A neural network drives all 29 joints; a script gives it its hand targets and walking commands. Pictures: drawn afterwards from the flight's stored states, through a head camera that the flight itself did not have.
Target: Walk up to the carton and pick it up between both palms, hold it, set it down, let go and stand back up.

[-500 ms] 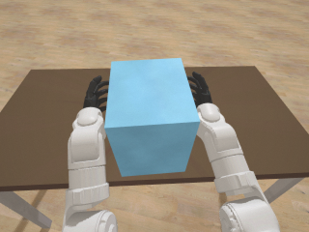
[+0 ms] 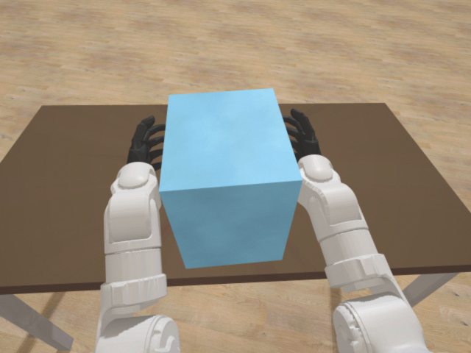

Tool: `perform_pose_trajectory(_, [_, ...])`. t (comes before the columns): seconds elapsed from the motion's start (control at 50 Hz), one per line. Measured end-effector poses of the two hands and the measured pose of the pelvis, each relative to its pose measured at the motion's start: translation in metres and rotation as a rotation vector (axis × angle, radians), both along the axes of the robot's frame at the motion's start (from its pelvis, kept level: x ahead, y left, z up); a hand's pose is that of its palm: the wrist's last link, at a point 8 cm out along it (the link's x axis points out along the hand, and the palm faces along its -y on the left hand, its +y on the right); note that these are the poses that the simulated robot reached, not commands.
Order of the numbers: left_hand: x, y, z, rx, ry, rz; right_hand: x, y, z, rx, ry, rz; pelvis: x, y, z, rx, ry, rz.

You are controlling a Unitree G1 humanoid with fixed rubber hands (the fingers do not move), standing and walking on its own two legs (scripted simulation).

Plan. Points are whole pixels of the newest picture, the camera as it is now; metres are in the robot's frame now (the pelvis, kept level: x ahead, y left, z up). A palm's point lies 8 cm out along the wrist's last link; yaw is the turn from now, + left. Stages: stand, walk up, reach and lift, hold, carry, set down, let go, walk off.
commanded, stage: hold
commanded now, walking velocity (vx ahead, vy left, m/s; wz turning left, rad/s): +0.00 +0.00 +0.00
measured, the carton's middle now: (228, 181) +0.36 +0.01 +0.12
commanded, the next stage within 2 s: none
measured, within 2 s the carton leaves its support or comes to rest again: neither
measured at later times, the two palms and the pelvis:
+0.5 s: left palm (150, 162) +0.36 +0.13 +0.17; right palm (315, 156) +0.37 -0.13 +0.16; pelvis -0.01 +0.00 +0.00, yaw -1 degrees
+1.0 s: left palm (148, 172) +0.34 +0.13 +0.17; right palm (316, 169) +0.35 -0.13 +0.15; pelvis -0.01 +0.00 +0.00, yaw +0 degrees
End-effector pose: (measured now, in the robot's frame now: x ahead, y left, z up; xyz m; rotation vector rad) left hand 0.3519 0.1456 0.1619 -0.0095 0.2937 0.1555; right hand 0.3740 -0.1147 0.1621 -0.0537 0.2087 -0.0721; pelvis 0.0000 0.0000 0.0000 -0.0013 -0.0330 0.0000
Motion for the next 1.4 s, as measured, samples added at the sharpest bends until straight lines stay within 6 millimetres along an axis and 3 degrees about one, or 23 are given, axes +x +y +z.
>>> perform_pose_trajectory(0.26, [-0.018, -0.006, 0.004, 0.029, 0.019, -0.004, -0.021, -0.006, -0.012, 0.041, 0.018, -0.009, -0.011, 0.000, -0.001, -0.002, -0.051, 0.017])
perform_pose_trajectory(0.4, [-0.003, -0.015, -0.005, -0.008, 0.048, -0.025, -0.014, -0.015, -0.017, 0.028, 0.047, -0.042, -0.018, -0.004, 0.000, -0.008, -0.006, -0.011])
perform_pose_trajectory(0.54, [0.006, -0.010, 0.007, -0.004, -0.013, -0.015, 0.001, -0.010, 0.007, -0.011, -0.015, -0.018, -0.004, -0.001, 0.000, -0.002, 0.014, -0.016])
perform_pose_trajectory(0.64, [0.007, -0.003, 0.004, 0.004, 0.006, -0.013, 0.004, -0.004, 0.002, 0.030, 0.006, -0.017, 0.003, 0.001, 0.000, 0.002, -0.014, -0.007])
perform_pose_trajectory(0.78, [-0.006, 0.001, -0.006, 0.015, 0.021, 0.008, -0.005, 0.001, -0.017, 0.047, 0.022, 0.002, 0.002, 0.002, 0.000, 0.003, -0.019, 0.010])
perform_pose_trajectory(0.92, [-0.019, -0.007, -0.001, 0.026, 0.015, 0.007, -0.020, -0.006, -0.015, 0.037, 0.013, -0.001, -0.007, -0.001, 0.000, -0.001, -0.027, 0.017])
perform_pose_trajectory(1.08, [-0.003, -0.018, 0.006, -0.004, 0.024, -0.023, -0.014, -0.018, -0.004, 0.035, 0.022, -0.041, -0.017, -0.006, 0.000, -0.004, -0.024, -0.012])
perform_pose_trajectory(1.26, [0.016, -0.010, 0.001, -0.011, 0.009, -0.020, 0.009, -0.011, 0.000, 0.009, 0.007, -0.025, -0.001, -0.002, 0.000, -0.001, 0.016, -0.019])
perform_pose_trajectory(1.4, [-0.004, 0.007, -0.003, -0.003, 0.002, 0.017, -0.001, 0.007, -0.005, 0.012, 0.004, 0.017, 0.010, 0.000, 0.001, -0.001, -0.017, 0.004])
